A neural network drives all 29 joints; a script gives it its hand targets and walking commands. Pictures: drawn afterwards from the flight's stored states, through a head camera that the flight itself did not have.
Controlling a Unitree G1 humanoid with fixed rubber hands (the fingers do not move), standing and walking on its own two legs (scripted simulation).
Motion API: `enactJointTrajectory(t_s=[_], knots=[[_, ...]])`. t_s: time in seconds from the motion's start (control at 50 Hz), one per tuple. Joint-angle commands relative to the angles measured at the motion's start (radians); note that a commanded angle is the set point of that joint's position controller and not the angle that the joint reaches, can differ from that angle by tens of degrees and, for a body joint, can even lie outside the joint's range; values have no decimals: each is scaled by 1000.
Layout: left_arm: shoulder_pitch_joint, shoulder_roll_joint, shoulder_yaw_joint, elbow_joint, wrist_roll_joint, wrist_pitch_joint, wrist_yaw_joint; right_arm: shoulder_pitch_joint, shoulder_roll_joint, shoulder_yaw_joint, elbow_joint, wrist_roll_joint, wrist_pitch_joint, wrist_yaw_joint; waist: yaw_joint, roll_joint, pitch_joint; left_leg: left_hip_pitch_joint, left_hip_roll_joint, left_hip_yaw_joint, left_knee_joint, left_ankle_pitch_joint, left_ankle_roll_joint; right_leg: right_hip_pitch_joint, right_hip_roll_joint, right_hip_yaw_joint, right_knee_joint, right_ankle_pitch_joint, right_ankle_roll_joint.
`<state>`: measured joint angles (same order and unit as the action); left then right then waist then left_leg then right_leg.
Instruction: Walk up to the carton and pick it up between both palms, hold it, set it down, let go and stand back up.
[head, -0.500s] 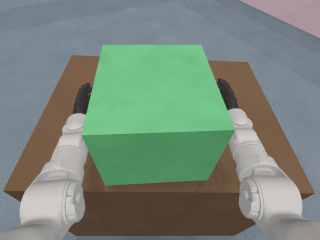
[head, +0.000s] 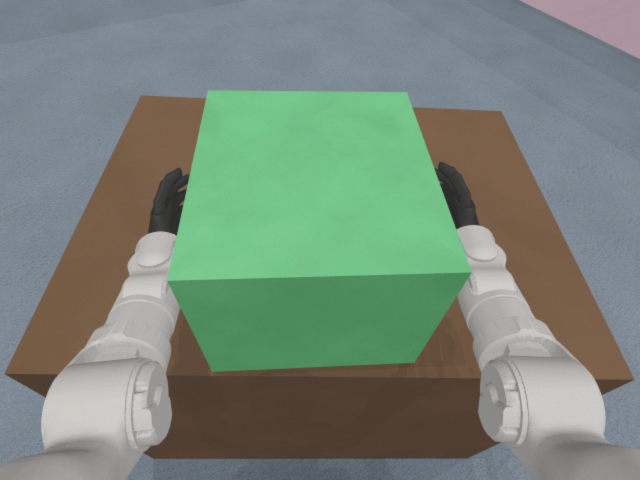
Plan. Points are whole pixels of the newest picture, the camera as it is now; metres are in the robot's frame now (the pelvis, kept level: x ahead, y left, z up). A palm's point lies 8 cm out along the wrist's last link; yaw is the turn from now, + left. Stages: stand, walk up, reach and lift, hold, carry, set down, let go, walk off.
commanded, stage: set down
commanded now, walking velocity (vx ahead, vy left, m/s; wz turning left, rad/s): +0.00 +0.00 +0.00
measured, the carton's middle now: (312, 228) +0.45 +0.02 +0.04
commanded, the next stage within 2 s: none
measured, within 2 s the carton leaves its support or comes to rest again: neither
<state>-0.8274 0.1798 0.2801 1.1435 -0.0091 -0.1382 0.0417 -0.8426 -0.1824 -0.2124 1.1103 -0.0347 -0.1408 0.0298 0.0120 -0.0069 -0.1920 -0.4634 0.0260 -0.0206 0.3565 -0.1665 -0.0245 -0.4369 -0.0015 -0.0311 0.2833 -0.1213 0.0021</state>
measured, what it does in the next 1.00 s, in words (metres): stands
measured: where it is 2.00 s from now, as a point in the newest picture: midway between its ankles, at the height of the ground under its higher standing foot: outside the picture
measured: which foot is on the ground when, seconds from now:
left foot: down 0.00-1.00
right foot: down 0.00-1.00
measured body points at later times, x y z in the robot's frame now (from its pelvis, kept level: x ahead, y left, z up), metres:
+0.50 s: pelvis -0.02 +0.00 -0.01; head +0.02 +0.01 +0.44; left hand +0.41 +0.24 +0.07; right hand +0.44 -0.21 +0.10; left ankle -0.02 +0.13 -0.74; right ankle -0.01 -0.12 -0.74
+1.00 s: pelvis -0.04 -0.01 -0.02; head +0.01 +0.00 +0.43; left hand +0.40 +0.23 +0.09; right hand +0.42 -0.22 +0.09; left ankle -0.02 +0.13 -0.74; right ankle -0.01 -0.12 -0.74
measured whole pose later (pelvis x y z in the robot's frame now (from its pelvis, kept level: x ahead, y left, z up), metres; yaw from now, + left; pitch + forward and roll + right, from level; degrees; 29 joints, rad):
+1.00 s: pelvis -0.04 -0.01 -0.02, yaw +0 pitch +19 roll -1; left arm -0.86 0.32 -0.04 1.03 -0.38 0.05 0.10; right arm -0.88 -0.39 0.05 1.10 0.41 0.03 0.04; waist 0.05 -0.01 -0.25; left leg -0.68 0.04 -0.02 0.55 -0.20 -0.03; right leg -0.67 0.01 -0.03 0.51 -0.16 0.00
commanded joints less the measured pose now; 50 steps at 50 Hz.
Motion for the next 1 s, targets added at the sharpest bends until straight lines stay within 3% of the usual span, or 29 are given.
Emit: enactJointTrajectory(t_s=[0.0, 0.1, 0.16, 0.2, 0.28, 0.36, 0.58, 0.7, 0.76, 0.84, 0.98], knots=[[-718, -330, -190, -198, 28, -111, -73, -639, 248, 94, -195, -11, -146, 109, 63, 47, -801, 324, -13, 101, 108, 674, -75, 331, 50, -38, 103, 518, 18], [-689, -21, -90, -264, 7, -77, 17, -669, -63, 72, -227, 92, -116, 50, 101, 40, -841, 308, -10, 101, 135, 712, -77, 318, 65, -24, 124, 524, 21], [-692, 192, -124, -306, -98, -47, 89, -681, -323, 107, -235, 216, -74, 3, 102, 35, -855, 304, -5, 89, 156, 698, -78, 267, 73, -19, 138, 486, 17], [-693, 226, -179, -290, -165, -18, 110, -706, -383, 150, -212, 280, -38, -9, 102, 30, -825, 287, -1, 85, 167, 654, -81, 234, 72, -14, 150, 453, 11], [-710, 238, -294, -259, -284, 31, 115, -740, -406, 235, -154, 376, 31, -13, 95, 13, -744, 219, 3, 79, 171, 517, -69, 180, 71, -7, 171, 363, -8], [-726, 264, -352, -288, -356, 55, 107, -762, -444, 260, -177, 437, 57, -6, 89, 24, -767, 190, 4, 76, 185, 462, -58, 145, 75, -6, 192, 322, -18], [-774, 324, -404, -211, -454, 65, 96, -821, -466, 245, -230, 454, 107, 17, 90, -16, -763, 44, -4, 75, 166, 202, -18, 104, 54, 0, 242, 141, -22], [-727, 361, -386, -213, -459, 70, 83, -776, -469, 243, -263, 452, 111, 14, 88, -31, -769, 10, -16, 76, 169, 189, -10, 158, 49, 13, 266, 167, -11], [-665, 368, -364, -246, -452, 69, 75, -725, -465, 257, -309, 457, 100, 10, 92, -49, -800, 15, -24, 80, 177, 235, -10, 214, 48, 17, 275, 243, -1], [-520, 381, -295, -342, -409, 80, 57, -581, -467, 285, -364, 477, 72, 1, 95, -66, -821, 51, -37, 75, 183, 346, -12, 332, 53, 29, 278, 394, 14], [-340, 374, -215, -470, -322, 148, 34, -437, -511, 266, -374, 481, 51, -1, 66, -42, -735, 135, -43, 51, 173, 450, -25, 388, 59, 14, 245, 497, 23]])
